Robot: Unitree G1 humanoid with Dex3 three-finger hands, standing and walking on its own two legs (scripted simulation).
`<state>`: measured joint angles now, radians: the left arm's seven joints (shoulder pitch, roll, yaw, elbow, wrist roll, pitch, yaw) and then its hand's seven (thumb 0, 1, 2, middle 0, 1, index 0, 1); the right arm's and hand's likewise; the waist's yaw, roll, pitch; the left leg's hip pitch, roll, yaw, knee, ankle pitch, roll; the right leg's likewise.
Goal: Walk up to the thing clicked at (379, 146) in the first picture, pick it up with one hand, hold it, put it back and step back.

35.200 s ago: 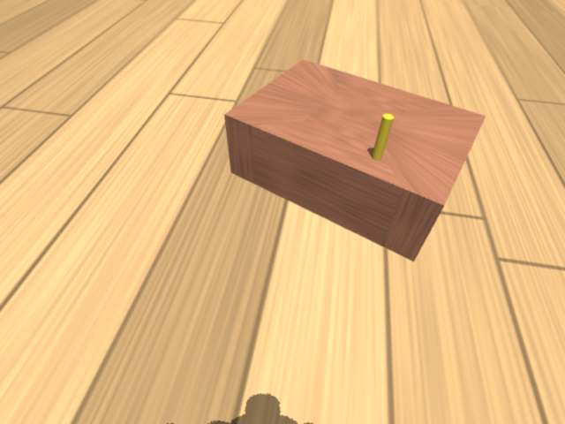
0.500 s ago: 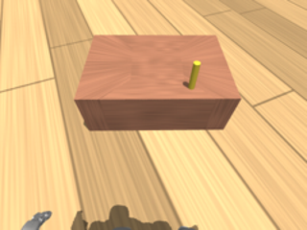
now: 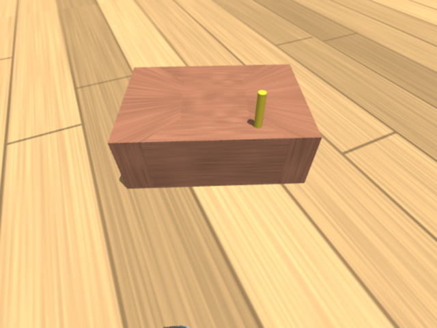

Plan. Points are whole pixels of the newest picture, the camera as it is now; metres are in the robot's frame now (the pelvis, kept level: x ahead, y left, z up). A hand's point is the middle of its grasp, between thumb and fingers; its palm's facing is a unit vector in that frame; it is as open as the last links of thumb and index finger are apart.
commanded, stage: step back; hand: right
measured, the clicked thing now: (260, 110) +1.11 -0.14 -0.30
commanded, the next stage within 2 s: stand in 0.80 s
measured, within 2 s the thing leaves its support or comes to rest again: neither
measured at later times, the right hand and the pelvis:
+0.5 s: hand out of the picture +0.10 -0.26 -0.15, palm faces -0.09 +0.93 -0.35, open 7.4 cm; pelvis +0.02 +0.00 +0.00, yaw +4 degrees
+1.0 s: hand (331, 321) +0.19 -0.21 -0.13, palm faces -0.08 +0.94 -0.32, open 7.4 cm; pelvis +0.05 +0.02 +0.02, yaw +4 degrees
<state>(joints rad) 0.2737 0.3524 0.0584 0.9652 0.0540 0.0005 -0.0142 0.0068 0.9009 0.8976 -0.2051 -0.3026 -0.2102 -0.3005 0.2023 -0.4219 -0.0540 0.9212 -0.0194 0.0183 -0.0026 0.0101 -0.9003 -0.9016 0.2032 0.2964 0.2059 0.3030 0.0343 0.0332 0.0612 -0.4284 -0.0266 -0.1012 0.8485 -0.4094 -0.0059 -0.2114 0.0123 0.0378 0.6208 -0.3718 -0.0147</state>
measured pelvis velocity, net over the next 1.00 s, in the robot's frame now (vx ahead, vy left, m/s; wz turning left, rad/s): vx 0.05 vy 0.02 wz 0.07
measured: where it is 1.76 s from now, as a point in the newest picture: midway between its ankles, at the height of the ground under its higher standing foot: outside the picture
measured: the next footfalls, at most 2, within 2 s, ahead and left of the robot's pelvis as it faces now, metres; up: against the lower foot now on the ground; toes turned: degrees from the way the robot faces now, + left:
none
